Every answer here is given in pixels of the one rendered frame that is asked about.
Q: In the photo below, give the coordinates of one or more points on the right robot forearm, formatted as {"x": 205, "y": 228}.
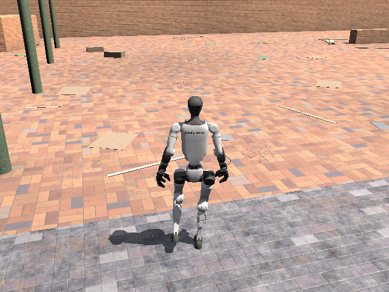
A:
{"x": 222, "y": 162}

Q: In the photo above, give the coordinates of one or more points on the right robot thigh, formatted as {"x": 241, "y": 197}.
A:
{"x": 206, "y": 187}

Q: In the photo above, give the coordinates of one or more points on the left robot hand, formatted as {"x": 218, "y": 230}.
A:
{"x": 159, "y": 179}

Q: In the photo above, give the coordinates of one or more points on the robot right shin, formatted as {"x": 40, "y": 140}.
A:
{"x": 201, "y": 219}

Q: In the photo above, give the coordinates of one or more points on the right robot upper arm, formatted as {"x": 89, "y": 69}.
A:
{"x": 213, "y": 128}

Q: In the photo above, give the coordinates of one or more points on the right robot hand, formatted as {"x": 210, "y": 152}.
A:
{"x": 219, "y": 173}

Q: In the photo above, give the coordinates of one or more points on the left robot upper arm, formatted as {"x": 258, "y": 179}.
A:
{"x": 175, "y": 128}

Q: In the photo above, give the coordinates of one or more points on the left robot forearm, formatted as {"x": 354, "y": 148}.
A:
{"x": 164, "y": 162}

